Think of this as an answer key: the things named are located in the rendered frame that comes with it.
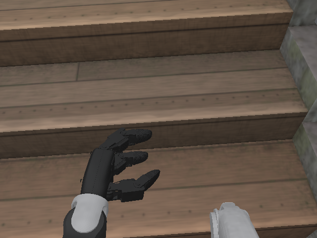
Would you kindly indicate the right robot thigh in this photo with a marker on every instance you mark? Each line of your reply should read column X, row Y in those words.
column 231, row 222

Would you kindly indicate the right robot shin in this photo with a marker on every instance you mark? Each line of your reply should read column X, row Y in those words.
column 230, row 204

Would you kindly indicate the left robot forearm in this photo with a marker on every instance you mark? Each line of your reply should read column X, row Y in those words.
column 87, row 217

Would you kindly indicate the robot left hand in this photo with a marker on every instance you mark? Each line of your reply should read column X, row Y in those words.
column 109, row 160

